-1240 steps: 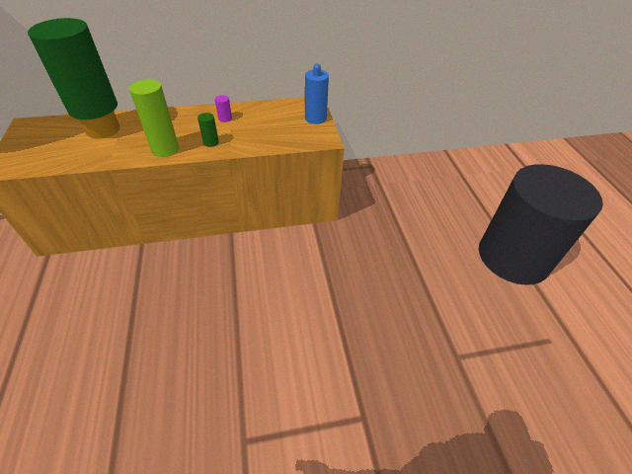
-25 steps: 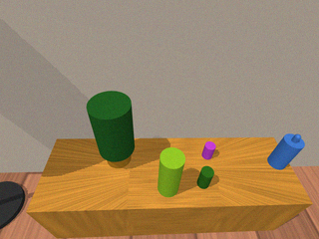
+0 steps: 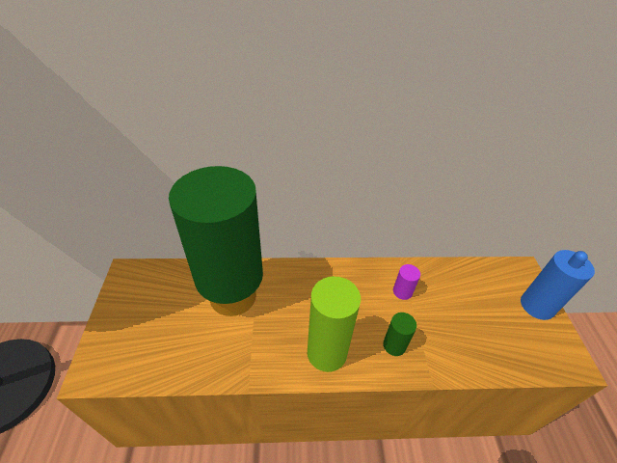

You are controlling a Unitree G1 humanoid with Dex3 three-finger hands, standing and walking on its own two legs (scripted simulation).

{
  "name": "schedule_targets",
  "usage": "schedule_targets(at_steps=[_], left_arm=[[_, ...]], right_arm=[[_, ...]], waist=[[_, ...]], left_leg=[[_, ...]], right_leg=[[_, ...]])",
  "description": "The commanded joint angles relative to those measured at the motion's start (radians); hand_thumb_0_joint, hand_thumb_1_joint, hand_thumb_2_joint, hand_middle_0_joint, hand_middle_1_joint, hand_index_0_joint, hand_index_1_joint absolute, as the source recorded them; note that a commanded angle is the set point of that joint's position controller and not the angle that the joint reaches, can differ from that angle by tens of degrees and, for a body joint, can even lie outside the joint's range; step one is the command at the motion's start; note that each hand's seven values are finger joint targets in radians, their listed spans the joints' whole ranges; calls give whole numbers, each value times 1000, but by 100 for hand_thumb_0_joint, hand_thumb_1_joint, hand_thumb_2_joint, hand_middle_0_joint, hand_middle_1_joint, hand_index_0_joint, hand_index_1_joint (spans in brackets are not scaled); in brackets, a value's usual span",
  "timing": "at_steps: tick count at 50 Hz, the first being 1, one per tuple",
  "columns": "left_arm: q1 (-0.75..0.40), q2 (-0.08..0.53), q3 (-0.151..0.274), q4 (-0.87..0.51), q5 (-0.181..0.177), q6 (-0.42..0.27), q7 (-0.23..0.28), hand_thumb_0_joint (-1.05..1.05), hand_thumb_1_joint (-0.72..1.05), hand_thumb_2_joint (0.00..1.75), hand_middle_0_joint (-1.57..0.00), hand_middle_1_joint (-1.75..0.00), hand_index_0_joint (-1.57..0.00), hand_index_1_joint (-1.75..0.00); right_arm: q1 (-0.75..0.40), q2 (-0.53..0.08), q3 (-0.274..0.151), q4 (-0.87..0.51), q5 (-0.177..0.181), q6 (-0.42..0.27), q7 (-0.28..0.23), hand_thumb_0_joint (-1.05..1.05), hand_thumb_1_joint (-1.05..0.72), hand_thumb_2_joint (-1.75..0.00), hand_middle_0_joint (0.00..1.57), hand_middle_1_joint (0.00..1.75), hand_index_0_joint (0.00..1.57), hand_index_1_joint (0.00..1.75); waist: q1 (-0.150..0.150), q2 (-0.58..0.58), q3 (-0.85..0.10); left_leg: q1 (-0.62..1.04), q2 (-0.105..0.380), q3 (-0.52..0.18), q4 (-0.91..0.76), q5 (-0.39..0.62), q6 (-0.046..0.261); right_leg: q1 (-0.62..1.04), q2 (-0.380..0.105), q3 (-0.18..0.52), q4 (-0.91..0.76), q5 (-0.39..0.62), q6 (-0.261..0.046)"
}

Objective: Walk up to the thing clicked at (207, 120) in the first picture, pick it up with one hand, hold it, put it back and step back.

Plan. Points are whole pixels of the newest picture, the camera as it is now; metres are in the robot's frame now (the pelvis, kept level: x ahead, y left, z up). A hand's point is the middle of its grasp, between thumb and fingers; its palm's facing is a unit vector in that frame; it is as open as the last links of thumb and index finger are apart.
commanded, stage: home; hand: right
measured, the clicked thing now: (399, 334) +0.47 -0.22 -0.34
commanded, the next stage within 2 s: stand in 0.56 s
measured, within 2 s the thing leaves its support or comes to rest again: neither
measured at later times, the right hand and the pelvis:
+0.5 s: hand out of the picture +0.10 -0.24 -0.15, palm faces -0.04 +0.93 -0.36, open 17.4 cm; pelvis +0.03 +0.01 +0.00, yaw +1 degrees
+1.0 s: hand out of the picture +0.10 -0.25 -0.15, palm faces -0.04 +0.93 -0.36, open 11.8 cm; pelvis +0.02 +0.01 +0.00, yaw +1 degrees
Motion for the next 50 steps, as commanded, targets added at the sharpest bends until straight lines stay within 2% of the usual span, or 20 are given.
schedule_targets(at_steps=[1, 3, 11, 15, 18, 20, 22, 25, 26, 30, 32, 33, 34, 35, 36, 40, 43, 45, 48, 50], left_arm=[[-55, 192, 27, -58, 0, -29, 17, 0, 90, 90, -20, -31, -20, -31], [-61, 190, 25, -57, -1, -30, 19, 0, 90, 90, -20, -31, -20, -30], [-81, 184, 23, -49, -4, -27, 21, 0, 90, 90, -20, -31, -20, -30], [-89, 183, 23, -48, -4, -30, 22, 0, 90, 90, -20, -31, -20, -30], [-98, 189, 26, -45, -4, -30, 22, 0, 90, 90, -20, -30, -20, -30], [-106, 183, 24, -48, -5, -30, 22, 0, 90, 90, -20, -30, -20, -30], [-112, 189, 27, -55, -4, -33, 23, 0, 90, 90, -20, -30, -20, -30], [-123, 184, 27, -57, -5, -31, 22, 0, 90, 90, -20, -30, -20, -30], [-114, 181, 26, -54, -5, -29, 22, 0, 90, 90, -20, -30, -20, -30], [-130, 194, 30, -58, -5, -33, 24, 0, 90, 90, -20, -30, -20, -30], [-127, 190, 26, -55, -4, -33, 21, 0, 90, 90, -20, -30, -20, -30], [-132, 196, 29, -58, -4, -34, 22, 0, 90, 90, -20, -30, -20, -30], [-130, 196, 30, -58, -5, -35, 22, 0, 90, 90, -20, -30, -20, -30], [-135, 198, 29, -56, -5, -33, 22, 0, 90, 90, -20, -30, -20, -30], [-133, 193, 28, -56, -5, -33, 21, 0, 90, 90, -20, -30, -20, -30], [-129, 205, 30, -55, -5, -37, 22, 0, 90, 90, -20, -30, -20, -30], [-128, 203, 30, -55, -7, -36, 20, 0, 90, 90, -20, -30, -20, -30], [-128, 206, 31, -58, -5, -37, 19, 0, 90, 90, -20, -30, -20, -30], [-125, 202, 30, -54, -5, -37, 18, 0, 90, 90, -20, -30, -20, -30], [-126, 209, 31, -56, -4, -39, 18, 0, 90, 90, -20, -30, -20, -30]], right_arm=[[-45, -206, -35, -58, 8, -32, -17, 0, 55, -5, 5, 5, 5, 5], [-54, -207, -33, -53, 8, -34, -18, 0, 54, -5, 5, 5, 5, 5], [-71, -211, -33, -36, 13, -32, -23, 0, 56, -4, 5, 5, 5, 5], [-88, -211, -33, -36, 15, -34, -23, 0, 55, -5, 5, 5, 5, 5], [-104, -213, -35, -37, 14, -32, -23, 0, 57, -4, 5, 5, 5, 5], [-109, -222, -36, -35, 14, -32, -22, 0, 54, -6, 5, 5, 5, 5], [-110, -221, -40, -35, 14, -33, -23, 0, 56, -5, 5, 5, 5, 5], [-115, -216, -38, -31, 15, -32, -23, 0, 56, -5, 5, 5, 5, 5], [-128, -219, -39, -33, 14, -32, -24, 0, 55, -5, 5, 5, 5, 5], [-133, -222, -43, -34, 15, -31, -21, 0, 55, -5, 5, 5, 5, 5], [-135, -218, -41, -31, 14, -30, -20, 0, 55, -5, 5, 5, 5, 5], [-136, -221, -42, -32, 15, -31, -19, 0, 53, -6, 5, 6, 5, 6], [-142, -225, -44, -32, 14, -31, -19, 0, 45, -14, 13, 14, 13, 14], [-143, -219, -42, -32, 13, -31, -18, 0, 37, -22, 20, 22, 20, 22], [-144, -226, -44, -32, 14, -30, -18, 0, 29, -30, 20, 30, 20, 30], [-139, -225, -47, -30, 14, -30, -16, 0, -3, -62, 20, 30, 20, 30], [-145, -225, -45, -28, 12, -31, -14, 0, -27, -86, 20, 30, 20, 30], [-141, -228, -46, -32, 14, -33, -14, 0, -43, -90, 20, 30, 20, 30], [-139, -228, -46, -27, 13, -31, -13, 0, -67, -90, 20, 30, 20, 30], [-138, -228, -48, -29, 13, -31, -11, 0, -83, -90, 20, 30, 20, 30]], waist=[[-3, 26, -6], [-1, 27, -12], [-4, 25, -5], [-2, 26, -30], [-2, 2, -20], [-1, 27, -26], [-6, 21, -57], [-8, 39, -48], [3, 39, -34], [-6, 26, -62], [-6, 18, -41], [-7, 26, -48], [-2, 30, -51], [-5, 20, -42], [-3, 31, -36], [-6, 20, -57], [-1, 33, -27], [-4, 28, -46], [-1, 19, -20], [-5, 20, -29]], left_leg=[[-63, 83, -100, -122, -12, 40], [-54, 87, -100, -118, 41, 38], [-35, 90, -97, -126, 129, 29], [-8, 95, -97, -124, 211, 28], [10, 95, -100, -133, 192, 25], [6, 96, -97, -131, 215, 26], [31, 100, -94, -121, 287, 24], [15, 98, -88, -126, 288, 21], [9, 98, -92, -134, 251, 22], [36, 100, -90, -129, 290, 21], [22, 96, -89, -141, 233, 20], [26, 99, -91, -141, 253, 21], [29, 99, -90, -137, 268, 21], [20, 96, -91, -149, 231, 16], [17, 96, -91, -151, 218, 21], [38, 100, -92, -146, 229, 25], [1, 96, -93, -161, 165, 24], [17, 98, -91, -157, 217, 24], [11, 96, -95, -164, 139, 25], [15, 97, -96, -163, 152, 27]], right_leg=[[40, -95, 116, -76, -42, -18], [57, -96, 108, -68, 13, -17], [81, -100, 92, -67, 84, -12], [111, -106, 81, -56, 165, -11], [90, -104, 79, -67, 128, -7], [103, -107, 79, -74, 155, -7], [121, -113, 76, -56, 215, -14], [130, -113, 74, -55, 214, -13], [121, -111, 72, -65, 183, -11], [131, -115, 70, -60, 215, -13], [115, -114, 73, -76, 170, -10], [128, -116, 75, -69, 189, -13], [132, -119, 75, -66, 207, -14], [121, -116, 72, -72, 172, -12], [119, -116, 73, -80, 160, -11], [125, -121, 76, -75, 174, -18], [127, -119, 77, -84, 127, -18], [128, -121, 76, -73, 166, -23], [100, -118, 81, -94, 101, -18], [103, -120, 81, -92, 111, -21]])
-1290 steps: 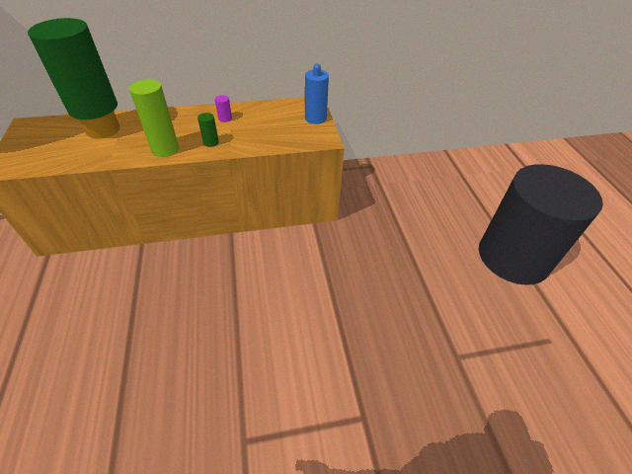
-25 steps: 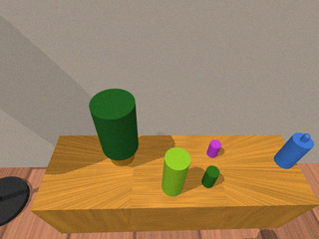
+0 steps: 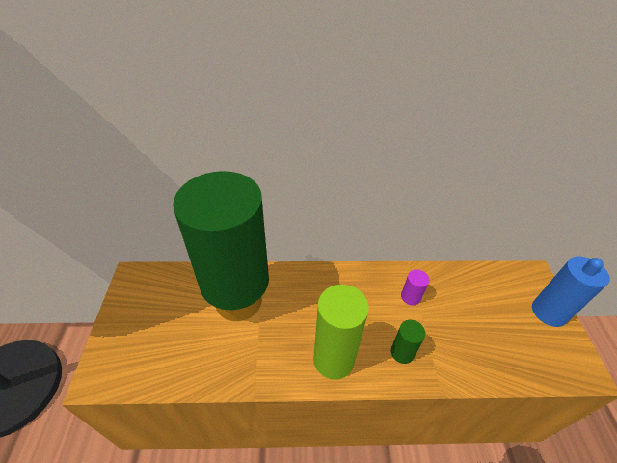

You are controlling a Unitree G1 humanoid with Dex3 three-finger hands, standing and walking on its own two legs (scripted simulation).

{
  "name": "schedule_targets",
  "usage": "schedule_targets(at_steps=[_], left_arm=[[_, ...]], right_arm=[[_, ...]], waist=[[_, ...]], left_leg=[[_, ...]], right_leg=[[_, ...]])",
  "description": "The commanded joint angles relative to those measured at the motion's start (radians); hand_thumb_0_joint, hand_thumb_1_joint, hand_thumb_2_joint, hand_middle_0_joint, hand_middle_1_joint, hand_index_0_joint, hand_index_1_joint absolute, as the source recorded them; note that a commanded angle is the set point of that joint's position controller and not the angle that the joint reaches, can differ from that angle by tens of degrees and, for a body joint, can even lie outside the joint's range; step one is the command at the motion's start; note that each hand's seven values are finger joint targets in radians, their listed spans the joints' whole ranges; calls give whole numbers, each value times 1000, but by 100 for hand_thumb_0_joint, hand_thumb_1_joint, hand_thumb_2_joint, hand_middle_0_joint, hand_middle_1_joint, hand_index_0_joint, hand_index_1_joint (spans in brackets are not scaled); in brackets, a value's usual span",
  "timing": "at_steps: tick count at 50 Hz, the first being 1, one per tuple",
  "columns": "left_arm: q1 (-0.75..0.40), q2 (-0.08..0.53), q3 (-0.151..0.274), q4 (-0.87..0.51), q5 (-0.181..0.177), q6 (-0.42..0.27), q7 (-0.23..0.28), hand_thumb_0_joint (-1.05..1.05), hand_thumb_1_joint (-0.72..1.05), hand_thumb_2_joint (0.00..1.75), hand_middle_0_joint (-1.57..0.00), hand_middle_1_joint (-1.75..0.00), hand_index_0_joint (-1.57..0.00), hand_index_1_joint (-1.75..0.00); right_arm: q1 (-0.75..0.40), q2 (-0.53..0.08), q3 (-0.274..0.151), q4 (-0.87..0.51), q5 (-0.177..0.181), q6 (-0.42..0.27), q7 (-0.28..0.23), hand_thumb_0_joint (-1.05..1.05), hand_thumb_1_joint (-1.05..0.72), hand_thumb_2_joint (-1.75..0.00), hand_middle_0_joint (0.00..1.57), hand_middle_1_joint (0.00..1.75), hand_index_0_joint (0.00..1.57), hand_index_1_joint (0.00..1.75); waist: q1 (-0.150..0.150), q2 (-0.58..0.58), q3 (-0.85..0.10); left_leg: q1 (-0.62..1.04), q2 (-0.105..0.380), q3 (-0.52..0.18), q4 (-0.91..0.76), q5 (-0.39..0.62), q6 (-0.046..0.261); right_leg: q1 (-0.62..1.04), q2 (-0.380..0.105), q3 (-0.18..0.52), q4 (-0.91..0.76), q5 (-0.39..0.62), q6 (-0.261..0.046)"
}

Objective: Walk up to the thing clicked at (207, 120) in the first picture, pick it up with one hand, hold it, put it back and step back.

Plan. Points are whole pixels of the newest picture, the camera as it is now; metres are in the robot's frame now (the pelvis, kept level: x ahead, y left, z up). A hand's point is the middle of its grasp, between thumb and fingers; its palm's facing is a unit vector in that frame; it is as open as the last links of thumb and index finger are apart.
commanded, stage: stand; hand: right
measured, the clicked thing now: (407, 342) +0.44 -0.23 -0.34
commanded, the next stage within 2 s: none
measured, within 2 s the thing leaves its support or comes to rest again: neither
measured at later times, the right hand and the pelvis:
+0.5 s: hand out of the picture +0.06 -0.26 -0.16, palm faces -0.02 +0.94 -0.35, open 7.4 cm; pelvis +0.00 -0.01 +0.00, yaw +0 degrees
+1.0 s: hand out of the picture +0.07 -0.26 -0.16, palm faces -0.03 +0.94 -0.35, open 7.4 cm; pelvis +0.01 -0.01 +0.00, yaw +0 degrees
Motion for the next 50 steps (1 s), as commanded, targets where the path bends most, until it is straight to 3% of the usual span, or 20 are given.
schedule_targets(at_steps=[1, 10, 15, 19, 24, 31, 38, 43, 50], left_arm=[[-46, 209, 32, -62, 5, -26, 17, 0, 90, 90, -20, -30, -20, -30], [-45, 215, 33, -62, 2, -30, 16, 0, 90, 90, -20, -30, -20, -30], [-42, 218, 32, -67, 3, -34, 16, 0, 90, 90, -20, -30, -20, -30], [-35, 218, 33, -60, 3, -33, 15, 0, 90, 90, -20, -30, -20, -30], [-34, 217, 34, -67, 3, -36, 14, 0, 90, 90, -20, -30, -20, -30], [-38, 225, 37, -62, 1, -34, 12, 0, 90, 90, -20, -30, -20, -30], [-30, 218, 32, -63, 1, -33, 11, 0, 90, 90, -20, -30, -20, -30], [-31, 216, 30, -67, 1, -36, 14, 0, 90, 90, -20, -30, -20, -30], [-32, 212, 28, -62, -2, -33, 14, 0, 90, 90, -20, -30, -20, -30]], right_arm=[[-44, -217, -42, -59, 4, -25, -14, 0, -90, -90, 20, 30, 20, 30], [-34, -209, -41, -55, 4, -22, -10, 0, -90, -90, 20, 30, 20, 30], [-28, -213, -43, -56, 3, -22, -8, 0, -90, -90, 20, 30, 20, 30], [-31, -210, -43, -56, 3, -20, -7, 0, -90, -90, 20, 30, 20, 30], [-33, -217, -45, -62, 3, -23, -6, 0, -90, -90, 20, 30, 20, 30], [-20, -209, -42, -57, 2, -20, -5, 0, -90, -90, 20, 30, 20, 30], [-31, -214, -41, -56, 5, -24, -6, 0, -90, -90, 20, 30, 20, 30], [-27, -220, -42, -56, 5, -24, -9, 0, -90, -90, 20, 30, 20, 30], [-34, -218, -39, -50, 7, -26, -10, 0, -90, -90, 20, 30, 20, 30]], waist=[[0, 10, -54], [-1, 6, -41], [-4, 12, -43], [2, 1, -15], [-2, 13, -45], [0, 7, -11], [3, 17, -40], [-6, 7, -72], [1, 18, -72]], left_leg=[[-52, 115, -90, -66, 143, 20], [-72, 113, -90, -69, 98, 20], [-80, 114, -89, -67, 100, 23], [-85, 112, -94, -72, 55, 22], [-78, 115, -91, -62, 88, 25], [-104, 109, -92, -72, 30, 21], [-77, 116, -97, -64, 98, 19], [-46, 120, -87, -43, 183, 22], [-43, 123, -91, -52, 215, 14]], right_leg=[[39, -103, 88, -34, 127, -31], [38, -103, 95, -44, 83, -32], [42, -108, 97, -40, 115, -35], [13, -100, 95, -51, 52, -32], [33, -106, 102, -43, 102, -37], [18, -100, 104, -57, 17, -33], [24, -100, 96, -36, 77, -36], [40, -109, 95, -22, 201, -38], [53, -105, 82, -9, 204, -36]])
